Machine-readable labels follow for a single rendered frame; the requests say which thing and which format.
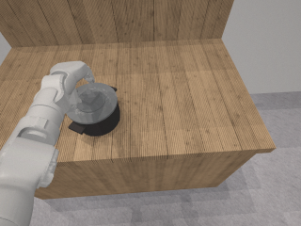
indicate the knob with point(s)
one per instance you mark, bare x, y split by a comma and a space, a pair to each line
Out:
89, 97

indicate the robot left hand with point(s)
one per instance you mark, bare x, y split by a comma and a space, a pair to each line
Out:
79, 70

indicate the pot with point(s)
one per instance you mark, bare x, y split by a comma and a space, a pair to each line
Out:
99, 128

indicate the lid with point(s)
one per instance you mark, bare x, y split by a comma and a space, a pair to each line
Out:
104, 106

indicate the left robot upper arm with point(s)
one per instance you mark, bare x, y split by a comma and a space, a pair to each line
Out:
27, 166

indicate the table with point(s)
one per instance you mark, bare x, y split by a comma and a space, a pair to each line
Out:
186, 118

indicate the left robot forearm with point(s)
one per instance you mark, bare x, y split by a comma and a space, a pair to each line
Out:
45, 115

